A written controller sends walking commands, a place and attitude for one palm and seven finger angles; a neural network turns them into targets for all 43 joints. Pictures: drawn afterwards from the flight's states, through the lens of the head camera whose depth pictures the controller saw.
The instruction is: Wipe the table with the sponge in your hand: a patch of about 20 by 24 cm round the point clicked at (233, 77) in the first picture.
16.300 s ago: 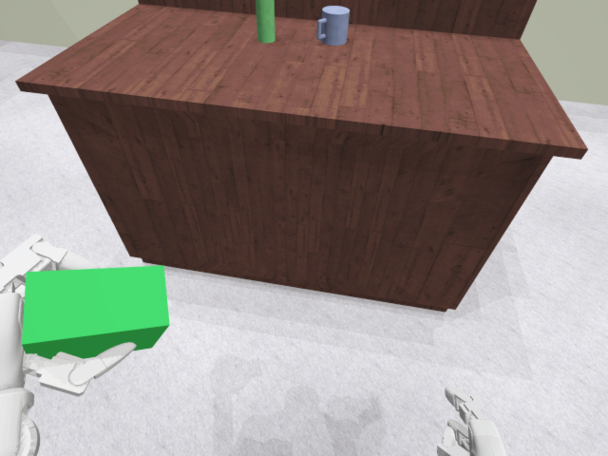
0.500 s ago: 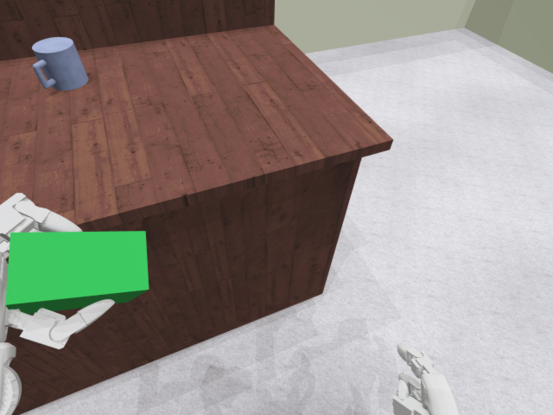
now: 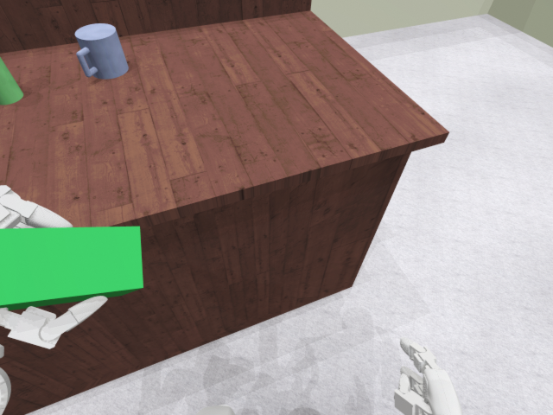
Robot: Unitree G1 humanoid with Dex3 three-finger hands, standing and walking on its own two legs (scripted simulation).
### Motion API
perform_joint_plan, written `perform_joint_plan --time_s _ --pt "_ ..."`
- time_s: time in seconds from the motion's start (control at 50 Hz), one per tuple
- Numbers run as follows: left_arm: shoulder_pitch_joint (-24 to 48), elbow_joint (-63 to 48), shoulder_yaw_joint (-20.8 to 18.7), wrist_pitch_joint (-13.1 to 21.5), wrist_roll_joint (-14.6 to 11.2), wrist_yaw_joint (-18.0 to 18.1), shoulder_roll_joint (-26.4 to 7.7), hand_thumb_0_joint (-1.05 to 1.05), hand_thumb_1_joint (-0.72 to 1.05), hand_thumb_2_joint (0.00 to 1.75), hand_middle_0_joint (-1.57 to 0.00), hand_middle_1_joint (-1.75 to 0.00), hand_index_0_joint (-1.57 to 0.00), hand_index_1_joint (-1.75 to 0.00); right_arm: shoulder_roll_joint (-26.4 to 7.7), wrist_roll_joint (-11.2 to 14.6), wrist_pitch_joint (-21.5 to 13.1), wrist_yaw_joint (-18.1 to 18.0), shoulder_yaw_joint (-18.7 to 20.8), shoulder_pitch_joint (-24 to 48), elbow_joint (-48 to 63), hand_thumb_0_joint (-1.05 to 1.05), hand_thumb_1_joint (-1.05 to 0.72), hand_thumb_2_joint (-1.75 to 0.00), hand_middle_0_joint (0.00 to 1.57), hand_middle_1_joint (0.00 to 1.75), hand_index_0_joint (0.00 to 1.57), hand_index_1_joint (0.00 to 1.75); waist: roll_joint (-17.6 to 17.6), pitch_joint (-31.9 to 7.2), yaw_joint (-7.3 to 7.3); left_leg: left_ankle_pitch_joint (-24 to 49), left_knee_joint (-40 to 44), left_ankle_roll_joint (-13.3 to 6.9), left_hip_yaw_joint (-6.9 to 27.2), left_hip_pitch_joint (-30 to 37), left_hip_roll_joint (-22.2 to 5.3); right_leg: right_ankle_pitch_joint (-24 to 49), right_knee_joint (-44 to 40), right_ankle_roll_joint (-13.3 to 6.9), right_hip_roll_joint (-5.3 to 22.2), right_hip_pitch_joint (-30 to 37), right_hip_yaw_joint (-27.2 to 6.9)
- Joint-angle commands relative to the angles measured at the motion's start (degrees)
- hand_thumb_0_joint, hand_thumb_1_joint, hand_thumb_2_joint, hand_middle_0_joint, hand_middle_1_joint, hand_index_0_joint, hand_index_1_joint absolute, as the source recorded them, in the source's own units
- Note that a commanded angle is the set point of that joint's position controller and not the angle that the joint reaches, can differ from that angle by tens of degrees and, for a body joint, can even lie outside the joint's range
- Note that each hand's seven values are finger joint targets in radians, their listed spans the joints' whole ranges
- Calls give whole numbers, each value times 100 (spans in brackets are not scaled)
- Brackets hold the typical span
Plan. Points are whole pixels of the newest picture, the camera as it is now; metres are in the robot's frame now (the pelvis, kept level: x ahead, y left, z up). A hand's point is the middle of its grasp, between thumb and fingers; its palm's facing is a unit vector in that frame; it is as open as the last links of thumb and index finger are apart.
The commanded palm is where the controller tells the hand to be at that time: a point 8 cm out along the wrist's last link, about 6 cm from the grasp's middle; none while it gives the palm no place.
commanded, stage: shuffle to correct the standing spot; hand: left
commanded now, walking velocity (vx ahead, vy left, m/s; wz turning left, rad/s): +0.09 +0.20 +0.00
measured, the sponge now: (90, 267) +0.23 +0.21 +0.17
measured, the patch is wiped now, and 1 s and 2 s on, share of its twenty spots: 0.00 0.00 0.00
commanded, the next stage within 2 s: come to a stop and stand still in 1.32 s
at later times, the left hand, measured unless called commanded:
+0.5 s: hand out of the picture +0.21 +0.32 +0.18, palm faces +0.41 -0.80 -0.43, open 10.2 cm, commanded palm +0.15 +0.36 +0.20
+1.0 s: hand out of the picture +0.21 +0.41 +0.19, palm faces +0.43 -0.79 -0.44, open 10.2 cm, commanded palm +0.14 +0.45 +0.20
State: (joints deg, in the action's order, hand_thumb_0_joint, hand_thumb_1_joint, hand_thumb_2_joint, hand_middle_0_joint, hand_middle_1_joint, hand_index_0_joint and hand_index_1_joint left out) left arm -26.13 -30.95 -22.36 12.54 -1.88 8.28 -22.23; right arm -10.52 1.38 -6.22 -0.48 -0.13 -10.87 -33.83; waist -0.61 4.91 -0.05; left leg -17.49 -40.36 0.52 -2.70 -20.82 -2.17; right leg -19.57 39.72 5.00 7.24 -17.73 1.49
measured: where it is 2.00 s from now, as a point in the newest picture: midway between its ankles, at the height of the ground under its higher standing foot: outside the picture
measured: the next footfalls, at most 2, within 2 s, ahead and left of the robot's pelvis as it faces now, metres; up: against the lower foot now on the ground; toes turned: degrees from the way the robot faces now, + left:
right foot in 0.20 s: +0.03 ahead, -0.11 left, +0.00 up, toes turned -5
right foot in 0.56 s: +0.03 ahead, -0.02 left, +0.00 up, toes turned -6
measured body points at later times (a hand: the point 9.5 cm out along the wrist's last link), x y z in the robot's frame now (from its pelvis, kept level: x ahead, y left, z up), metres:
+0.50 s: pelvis -0.01 +0.08 +0.00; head +0.01 +0.08 +0.45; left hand +0.18 +0.36 +0.20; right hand +0.15 -0.16 -0.08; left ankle +0.04 +0.17 -0.72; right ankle -0.02 -0.04 -0.69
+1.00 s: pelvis -0.01 +0.17 +0.00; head +0.02 +0.17 +0.45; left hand +0.18 +0.45 +0.21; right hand +0.16 -0.05 -0.09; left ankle +0.03 +0.29 -0.71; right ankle -0.01 +0.05 -0.72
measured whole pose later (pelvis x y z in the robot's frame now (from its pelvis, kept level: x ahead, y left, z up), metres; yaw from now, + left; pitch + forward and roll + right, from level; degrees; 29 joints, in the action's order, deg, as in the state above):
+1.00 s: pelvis -0.01 +0.17 +0.00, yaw +2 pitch -1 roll +0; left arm -25.5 -30.3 -22.3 12.1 -1.6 8.6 -22.0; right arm -10.9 1.2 -7.3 -1.3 0.0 -11.6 -35.4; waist 0.3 4.5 -0.3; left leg -18.6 -42.4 0.1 -2.5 -22.7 -1.8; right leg -21.8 41.0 0.2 3.5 -17.2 4.4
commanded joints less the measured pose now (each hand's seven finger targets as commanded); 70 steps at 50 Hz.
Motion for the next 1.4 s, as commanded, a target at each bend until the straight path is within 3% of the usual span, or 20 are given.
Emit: perform_joint_plan --time_s 0.0,0.08,0.14,0.22,0.3,0.34,0.4,0.48,0.5,0.54,0.58,0.66,0.74,0.8,0.9,0.98,1.08,1.12,1.18,1.38 --pt "241 -1046 -715 337 -113 89 -937 0 10 130 -120 -160 -120 -160 -730 -32 -123 -87 269 286 745 0 -90 -90 20 30 20 30 191 -916 -92 127 969 -80 90 294 39 706 -564 -619 266 101 -268" --pt "558 -1132 -727 346 -98 65 -953 0 10 130 -120 -160 -120 -160 -825 -19 -226 -154 269 385 852 0 -90 -90 20 30 20 30 1426 -708 -20 -390 2328 -760 1423 185 -994 -775 1120 -323 -532 -222 465" --pt "456 -1133 -413 331 -16 96 -663 0 10 130 -120 -160 -120 -160 -808 -58 -299 -76 200 324 817 0 -90 -90 20 30 20 30 1055 -1086 83 798 1388 -626 726 241 -656 -64 -668 -456 -400 629 423" --pt "695 -1014 -377 269 -52 154 -885 0 10 130 -120 -160 -120 -160 -832 -57 -113 -11 290 431 823 0 -90 -90 20 30 20 30 -1419 -635 108 -783 -1421 -11 421 -1061 -6 920 -2112 -1581 1902 762 -2557" --pt "585 -1037 -598 288 16 165 -974 0 10 130 -120 -160 -120 -160 -661 -73 39 -88 205 321 619 0 -90 -90 20 30 20 30 -75 -893 -132 221 991 -85 137 791 121 1093 -547 -799 759 -46 -302" --pt "628 -1468 -594 361 -4 142 -977 0 10 130 -120 -160 -120 -160 -916 -15 -80 -162 364 348 859 0 -90 -90 20 30 20 30 1788 -1104 -57 1081 1858 -658 1552 1183 -913 -599 1168 -312 -392 -691 411" --pt "344 -1254 -575 354 6 121 -924 0 10 130 -120 -160 -120 -160 -842 -110 -255 -148 362 296 757 0 -90 -90 20 30 20 30 1322 -926 -64 757 2185 -1251 2253 771 -1273 -1303 2029 -396 -382 -922 68" --pt "223 -1381 -620 336 -59 155 -981 0 10 130 -120 -160 -120 -160 -924 -47 -409 -101 257 426 742 0 -90 -90 20 30 20 30 1170 -1132 92 1226 1543 -800 885 308 -697 -238 -364 -409 -421 547 480" --pt "118 -1270 -552 334 -43 149 -885 0 10 130 -120 -160 -120 -160 -887 -64 -378 -78 219 430 759 0 -90 -90 20 30 20 30 1013 -1172 109 743 1267 -606 809 -223 -553 254 -1118 -506 -304 1232 373" --pt "110 -780 -739 324 -39 184 -1147 0 10 130 -120 -160 -120 -160 -786 -104 -226 -33 246 364 819 0 -90 -90 20 30 20 30 -1114 -934 65 -802 -965 -95 127 -1641 240 317 -2338 -1428 1769 1624 -2647" --pt "227 -700 -792 293 -131 186 -1097 0 10 130 -120 -160 -120 -160 -997 -76 -124 12 390 254 656 0 -90 -90 20 30 20 30 -987 -701 22 -821 -2397 52 683 -1825 6 640 -2346 -1714 2047 1100 -2970" --pt "117 -593 -681 433 -16 158 -972 0 10 130 -120 -160 -120 -160 -686 -87 1 -65 222 294 578 0 -90 -90 20 30 20 30 -856 -767 6 -296 -939 -36 324 -695 -299 2168 -1585 -1148 1223 580 -655" --pt "478 -1033 -524 327 -12 164 -970 0 10 130 -120 -160 -120 -160 -661 -69 -131 -232 311 366 674 0 -90 -90 20 30 20 30 -352 -705 1 366 1048 -33 -461 989 196 381 -1149 -739 656 -143 -248" --pt "562 -1401 -601 375 22 164 -976 0 10 130 -120 -160 -120 -160 -994 -13 -276 -306 419 204 768 0 -90 -90 20 30 20 30 1242 -1007 -1 712 1764 -657 1278 964 -975 -464 806 -321 -437 -471 510" --pt "339 -1514 -664 412 2 167 -914 0 10 130 -120 -160 -120 -160 -829 -4 -461 -172 324 311 667 0 -90 -90 20 30 20 30 1256 -1196 89 789 1210 -735 739 272 -726 -275 -352 -419 -455 476 415" --pt "163 -870 -785 286 -139 197 -1103 0 10 130 -120 -160 -120 -160 -788 17 -266 -74 362 335 669 0 -90 -90 20 30 20 30 -1574 -821 137 -781 -1680 12 95 -1527 103 1484 -2018 -1596 1686 1344 -2758" --pt "394 -919 -622 348 -42 147 -912 0 10 130 -120 -160 -120 -160 -659 -50 -141 -175 240 382 555 0 -90 -90 20 30 20 30 -91 -1040 -85 796 1268 -99 -231 1009 190 1763 -237 -745 402 298 -111" --pt "731 -1278 -495 418 -21 112 -888 0 10 130 -120 -160 -120 -160 -894 -22 -209 -202 379 285 716 0 -90 -90 20 30 20 30 1832 -1227 -78 997 2123 -855 1960 1653 -1267 -1258 1660 -361 -522 -1065 296" --pt "934 -1439 -579 379 41 105 -1061 0 10 130 -120 -160 -120 -160 -771 -67 -332 -203 325 370 634 0 -90 -90 20 30 20 30 1069 -995 -65 780 2251 -1372 2410 1360 -1516 -1156 2539 -466 -362 -1530 -73" --pt "35 -716 -773 197 -79 123 -1016 0 10 130 -120 -160 -120 -160 -764 -104 -268 -280 146 347 699 0 -90 -90 20 30 20 30 429 -1140 42 -184 1403 -502 767 -320 -641 168 -1566 -753 -336 1374 -18"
